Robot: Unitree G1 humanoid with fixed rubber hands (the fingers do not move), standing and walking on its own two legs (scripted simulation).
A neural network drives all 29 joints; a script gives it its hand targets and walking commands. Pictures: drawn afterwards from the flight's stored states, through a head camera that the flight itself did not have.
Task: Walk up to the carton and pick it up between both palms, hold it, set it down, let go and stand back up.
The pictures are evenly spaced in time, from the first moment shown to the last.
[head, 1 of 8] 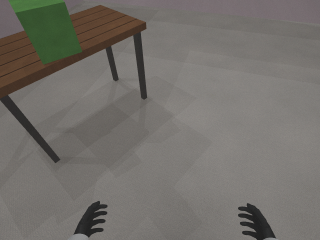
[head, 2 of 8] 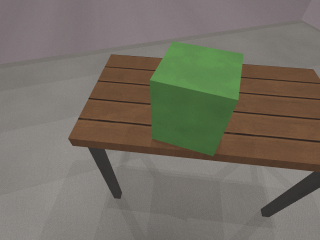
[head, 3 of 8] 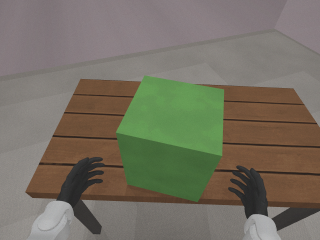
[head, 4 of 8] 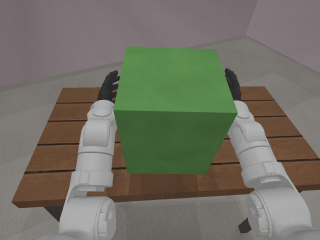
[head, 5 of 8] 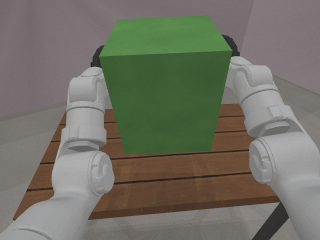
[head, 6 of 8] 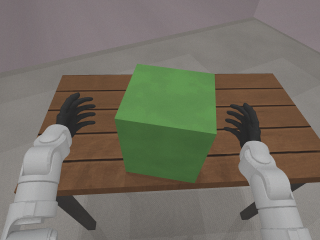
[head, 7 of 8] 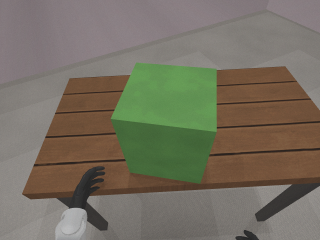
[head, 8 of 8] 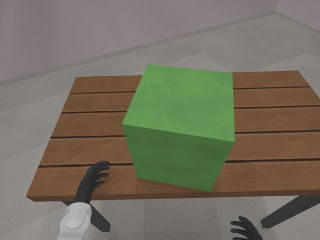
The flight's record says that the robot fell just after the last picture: no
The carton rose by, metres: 0.22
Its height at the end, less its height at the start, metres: +0.00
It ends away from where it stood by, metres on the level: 0.03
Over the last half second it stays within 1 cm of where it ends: yes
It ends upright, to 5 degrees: yes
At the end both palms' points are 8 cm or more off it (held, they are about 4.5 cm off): yes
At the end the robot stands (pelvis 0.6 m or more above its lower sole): yes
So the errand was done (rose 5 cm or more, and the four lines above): yes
